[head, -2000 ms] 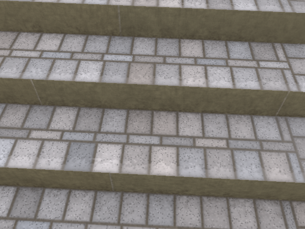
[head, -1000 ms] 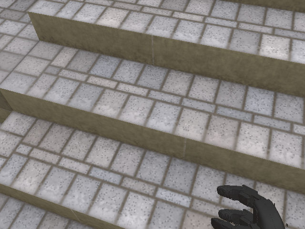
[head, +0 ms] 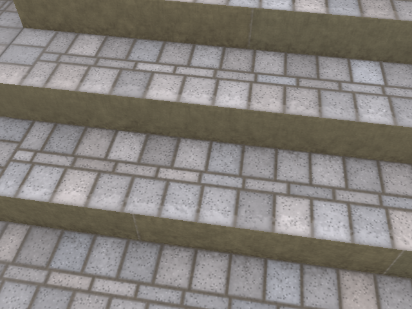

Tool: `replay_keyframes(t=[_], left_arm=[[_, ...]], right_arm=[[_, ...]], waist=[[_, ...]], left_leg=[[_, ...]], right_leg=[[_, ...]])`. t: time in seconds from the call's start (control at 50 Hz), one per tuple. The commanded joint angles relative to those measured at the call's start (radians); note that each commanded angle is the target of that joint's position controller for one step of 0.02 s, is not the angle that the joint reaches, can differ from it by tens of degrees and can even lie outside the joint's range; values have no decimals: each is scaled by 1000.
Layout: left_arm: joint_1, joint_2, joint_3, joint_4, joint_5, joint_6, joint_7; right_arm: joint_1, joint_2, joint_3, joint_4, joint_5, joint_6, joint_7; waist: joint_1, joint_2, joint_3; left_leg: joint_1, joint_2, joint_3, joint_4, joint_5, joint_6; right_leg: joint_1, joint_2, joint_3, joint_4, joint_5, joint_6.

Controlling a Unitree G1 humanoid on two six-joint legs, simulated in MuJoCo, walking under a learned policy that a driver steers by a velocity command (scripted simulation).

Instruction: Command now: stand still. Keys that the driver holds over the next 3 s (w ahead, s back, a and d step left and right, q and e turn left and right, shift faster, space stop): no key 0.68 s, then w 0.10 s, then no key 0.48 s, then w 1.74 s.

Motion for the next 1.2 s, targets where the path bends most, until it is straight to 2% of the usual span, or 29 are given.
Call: replay_keyframes(t=[0.02,0.04,0.06,0.08,0.1,0.12,0.14,0.16,0.2,0.26,0.5,0.68,0.72,0.74,0.78,0.8,0.82,0.84,0.88,0.9,0.94,0.96,1.0,1.02,1.12,1.2], left_arm=[[10,99,22,-30,-14,-7,-24],[29,79,19,-17,-13,-13,-33],[52,34,9,-9,-19,-16,-39],[121,-2,-1,-8,-59,-5,-45],[143,24,4,29,-68,9,-42],[131,35,5,35,-58,13,-41],[118,45,6,47,-47,13,-39],[120,55,8,60,-40,11,-40],[138,41,1,83,-32,6,-40],[140,48,-4,99,-35,-1,-36],[177,52,-28,146,-41,5,-21],[196,53,-42,162,-44,13,-11],[197,57,-38,163,-43,15,-10],[190,72,-32,154,-43,17,-11],[142,84,-25,118,-35,21,-20],[131,58,-31,107,-35,19,-24],[139,23,-40,105,-37,14,-27],[165,-6,-50,111,-42,8,-31],[230,12,-54,125,-36,1,-26],[213,44,-51,124,-37,-2,-21],[193,36,-63,108,-44,-11,-11],[209,44,-61,113,-50,-16,-8],[212,67,-60,112,-55,-18,-2],[205,58,-61,113,-53,-17,0],[182,55,-66,113,-45,-7,2],[189,66,-64,122,-42,-6,0]], right_arm=[[178,20,2,40,7,-22,-6],[179,18,4,48,-4,-33,-11],[193,-17,2,37,-23,-55,-13],[125,-50,13,3,-20,-67,-19],[97,-38,11,-3,-12,-68,-19],[67,-41,11,4,-10,-67,-20],[60,-45,5,11,-8,-65,-18],[81,-51,1,20,-2,-66,-19],[133,-42,-1,48,3,-70,-19],[169,-43,-1,69,-3,-77,-16],[206,-54,14,142,0,-76,-22],[225,-49,27,178,2,-71,-28],[243,-60,22,189,2,-67,-28],[255,-90,8,192,2,-61,-28],[314,-135,-18,207,-2,-47,-23],[317,-119,-17,211,-2,-44,-22],[314,-86,-9,216,-3,-45,-20],[275,-51,5,212,-2,-50,-18],[174,-46,11,194,3,-69,-15],[172,-32,17,188,6,-82,-11],[200,-40,26,207,11,-92,-12],[209,-56,27,211,14,-89,-14],[216,-70,29,212,17,-82,-17],[215,-68,31,210,17,-79,-19],[197,-46,42,220,15,-61,-26],[162,-68,42,218,9,-58,-21]], waist=[[-48,-74,-55],[-46,-29,-14],[-42,70,-11],[21,212,-35],[6,204,-33],[21,168,15],[15,119,55],[4,83,71],[-14,45,69],[-29,12,36],[-29,2,46],[-30,0,58],[-37,12,58],[-44,31,72],[-72,89,122],[-73,92,156],[-64,82,158],[-36,65,157],[13,-6,144],[-15,-74,136],[-27,-47,69],[-25,-29,30],[-31,-22,-13],[-35,-20,-18],[-42,-26,10],[-38,-10,29]], left_leg=[[368,-68,105,-326,141,51],[401,-65,70,-448,158,50],[460,73,-122,-577,214,50],[382,222,-306,-645,263,140],[241,228,-343,-697,96,192],[196,164,-293,-709,-60,160],[183,114,-230,-704,-114,121],[203,79,-180,-690,-75,96],[284,55,-127,-658,58,86],[368,52,-103,-628,171,90],[413,51,-76,-614,327,97],[421,51,-69,-609,372,98],[419,35,-78,-628,158,112],[409,34,-101,-637,-7,136],[411,109,-235,-699,-328,204],[395,157,-289,-726,-336,230],[361,179,-313,-732,-271,242],[310,167,-281,-719,-158,228],[269,81,-131,-616,164,166],[287,35,-63,-567,373,137],[373,35,-37,-559,581,101],[420,34,-31,-543,624,97],[470,37,-25,-530,631,94],[473,39,-24,-532,613,91],[477,49,-20,-549,527,80],[471,58,-25,-572,491,74]], right_leg=[[-67,-209,254,-267,22,-94],[-71,-171,214,-222,41,-65],[-96,-125,173,-92,-9,-19],[-74,-73,141,-88,-100,38],[83,-79,145,-101,-67,56],[138,-78,156,-174,-4,58],[158,-81,154,-229,33,56],[166,-88,151,-261,57,53],[154,-103,154,-299,99,44],[150,-114,155,-328,110,39],[184,-137,150,-331,156,42],[194,-145,143,-325,174,47],[175,-121,128,-303,38,38],[137,-95,107,-252,-79,29],[-29,-56,76,-113,-236,23],[-73,-58,63,-75,-198,26],[-39,-69,72,-81,-141,27],[33,-85,96,-132,-82,26],[167,-100,142,-252,14,15],[214,-115,167,-261,194,8],[294,-143,163,-250,527,6],[321,-151,162,-252,600,8],[350,-156,161,-255,666,8],[359,-157,160,-260,668,8],[338,-161,168,-285,656,9],[329,-158,168,-314,560,14]])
